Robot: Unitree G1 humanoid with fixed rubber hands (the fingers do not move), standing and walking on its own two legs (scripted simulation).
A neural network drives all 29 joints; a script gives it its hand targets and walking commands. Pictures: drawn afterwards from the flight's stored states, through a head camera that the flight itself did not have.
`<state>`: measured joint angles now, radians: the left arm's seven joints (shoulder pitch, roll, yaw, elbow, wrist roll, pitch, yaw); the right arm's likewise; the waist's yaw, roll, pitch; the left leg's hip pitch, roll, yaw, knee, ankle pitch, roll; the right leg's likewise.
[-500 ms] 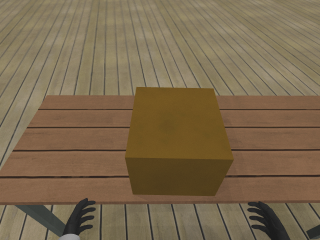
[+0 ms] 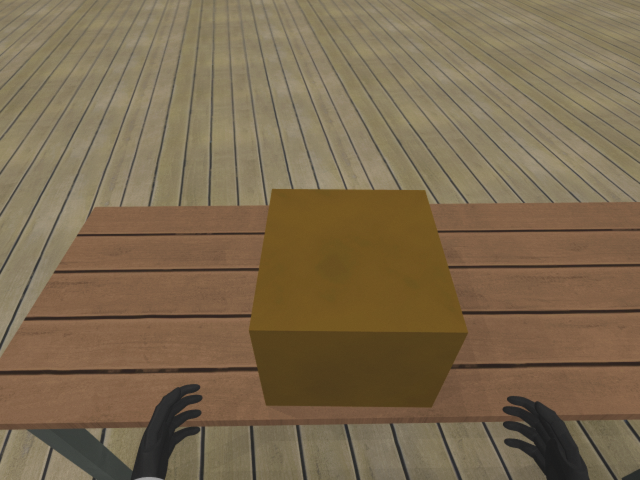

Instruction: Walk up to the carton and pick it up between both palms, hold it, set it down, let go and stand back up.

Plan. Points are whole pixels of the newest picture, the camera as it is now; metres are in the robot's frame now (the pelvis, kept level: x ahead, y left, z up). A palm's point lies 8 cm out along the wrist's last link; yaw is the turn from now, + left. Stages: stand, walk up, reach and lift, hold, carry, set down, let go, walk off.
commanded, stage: reach and lift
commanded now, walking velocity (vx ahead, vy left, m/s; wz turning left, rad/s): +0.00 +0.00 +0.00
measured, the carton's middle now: (348, 293) +0.41 +0.02 -0.03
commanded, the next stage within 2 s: none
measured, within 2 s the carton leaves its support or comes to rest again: neither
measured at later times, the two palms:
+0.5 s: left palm (172, 390) +0.22 +0.23 +0.00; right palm (554, 411) +0.23 -0.23 +0.01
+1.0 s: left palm (176, 318) +0.29 +0.23 +0.06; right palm (552, 329) +0.31 -0.23 +0.06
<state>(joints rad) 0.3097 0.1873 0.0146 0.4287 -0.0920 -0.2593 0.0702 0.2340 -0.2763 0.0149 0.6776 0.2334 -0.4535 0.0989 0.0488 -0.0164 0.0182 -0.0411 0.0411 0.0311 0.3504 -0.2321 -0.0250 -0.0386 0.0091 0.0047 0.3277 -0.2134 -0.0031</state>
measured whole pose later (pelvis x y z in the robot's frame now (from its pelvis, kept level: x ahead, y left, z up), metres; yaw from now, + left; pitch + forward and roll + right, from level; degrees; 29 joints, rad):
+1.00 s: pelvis +0.00 +0.00 +0.00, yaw -1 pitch +0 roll +0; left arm -0.15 0.20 0.10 0.32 -0.13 0.14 0.05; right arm -0.22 -0.38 0.02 0.58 0.36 -0.07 0.07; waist 0.04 -0.01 -0.04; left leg -0.12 0.04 0.04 0.30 -0.19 -0.02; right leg -0.12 0.01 0.03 0.29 -0.17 0.00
